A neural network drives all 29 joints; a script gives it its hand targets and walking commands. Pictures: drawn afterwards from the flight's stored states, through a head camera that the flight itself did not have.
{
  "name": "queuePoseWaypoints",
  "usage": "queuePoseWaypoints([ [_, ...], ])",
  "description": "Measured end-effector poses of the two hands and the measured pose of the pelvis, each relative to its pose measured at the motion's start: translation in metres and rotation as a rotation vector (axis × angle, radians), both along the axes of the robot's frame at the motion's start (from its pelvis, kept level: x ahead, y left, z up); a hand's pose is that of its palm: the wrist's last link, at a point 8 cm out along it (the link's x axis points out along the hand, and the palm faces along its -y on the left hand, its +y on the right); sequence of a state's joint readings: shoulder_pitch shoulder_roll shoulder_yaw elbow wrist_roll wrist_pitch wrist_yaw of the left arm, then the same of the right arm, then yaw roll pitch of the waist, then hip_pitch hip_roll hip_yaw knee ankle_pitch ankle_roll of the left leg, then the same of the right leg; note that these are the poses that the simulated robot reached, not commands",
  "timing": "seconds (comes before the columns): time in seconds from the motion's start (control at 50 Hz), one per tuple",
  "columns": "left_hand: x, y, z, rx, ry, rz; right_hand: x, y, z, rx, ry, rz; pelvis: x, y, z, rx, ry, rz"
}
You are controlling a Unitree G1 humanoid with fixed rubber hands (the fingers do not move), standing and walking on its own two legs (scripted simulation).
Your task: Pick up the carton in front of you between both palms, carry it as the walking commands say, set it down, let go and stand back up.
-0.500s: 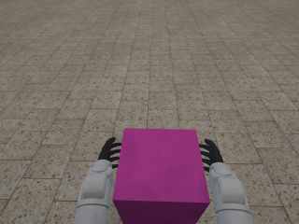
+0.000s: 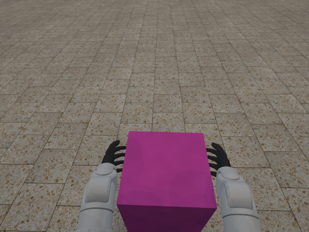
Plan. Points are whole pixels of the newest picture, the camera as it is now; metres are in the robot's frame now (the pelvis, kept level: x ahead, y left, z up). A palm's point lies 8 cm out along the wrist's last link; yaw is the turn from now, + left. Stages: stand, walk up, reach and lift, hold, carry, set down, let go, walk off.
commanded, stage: carry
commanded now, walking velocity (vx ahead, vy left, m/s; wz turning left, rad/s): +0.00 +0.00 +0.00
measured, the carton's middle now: (164, 185) +0.29 +0.00 -0.05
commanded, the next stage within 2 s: hold in 0.68 s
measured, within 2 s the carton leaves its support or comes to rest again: neither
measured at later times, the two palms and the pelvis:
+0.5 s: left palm (111, 169) +0.28 +0.14 +0.04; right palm (225, 172) +0.28 -0.16 +0.04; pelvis +0.00 -0.01 +0.00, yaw +0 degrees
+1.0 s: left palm (123, 159) +0.31 +0.11 +0.05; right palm (240, 184) +0.25 -0.18 +0.04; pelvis -0.02 +0.03 +0.01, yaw -13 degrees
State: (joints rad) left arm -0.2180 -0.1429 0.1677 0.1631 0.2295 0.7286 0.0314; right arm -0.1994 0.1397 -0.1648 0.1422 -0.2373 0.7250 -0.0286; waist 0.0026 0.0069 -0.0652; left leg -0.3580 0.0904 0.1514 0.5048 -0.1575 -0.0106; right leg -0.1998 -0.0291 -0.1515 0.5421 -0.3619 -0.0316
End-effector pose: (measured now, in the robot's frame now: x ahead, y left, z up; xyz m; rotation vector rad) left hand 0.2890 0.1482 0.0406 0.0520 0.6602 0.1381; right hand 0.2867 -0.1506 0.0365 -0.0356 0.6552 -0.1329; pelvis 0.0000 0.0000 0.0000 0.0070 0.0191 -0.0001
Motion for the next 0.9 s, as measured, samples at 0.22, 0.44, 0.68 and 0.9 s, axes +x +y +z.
queuePoseWaypoints([
  [0.22, -0.002, -0.003, 0.0, 0.008, 0.003, 0.0, -0.002, -0.003, -0.002, 0.006, 0.004, 0.001, -0.001, -0.003, -0.001, 0.001, 0.0, -0.001],
  [0.44, -0.004, -0.006, -0.002, 0.005, 0.001, -0.001, -0.002, -0.006, 0.0, 0.0, 0.002, 0.001, -0.003, -0.006, -0.001, 0.001, -0.002, -0.001],
  [0.68, -0.007, -0.007, 0.0, 0.006, 0.0, -0.003, -0.007, -0.007, 0.0, 0.0, 0.001, -0.001, -0.005, -0.007, -0.001, 0.001, -0.003, -0.005],
  [0.9, 0.006, -0.038, 0.011, 0.013, -0.014, -0.176, -0.042, -0.034, 0.009, 0.011, -0.012, -0.164, -0.01, 0.011, 0.01, -0.011, -0.111, -0.173],
])
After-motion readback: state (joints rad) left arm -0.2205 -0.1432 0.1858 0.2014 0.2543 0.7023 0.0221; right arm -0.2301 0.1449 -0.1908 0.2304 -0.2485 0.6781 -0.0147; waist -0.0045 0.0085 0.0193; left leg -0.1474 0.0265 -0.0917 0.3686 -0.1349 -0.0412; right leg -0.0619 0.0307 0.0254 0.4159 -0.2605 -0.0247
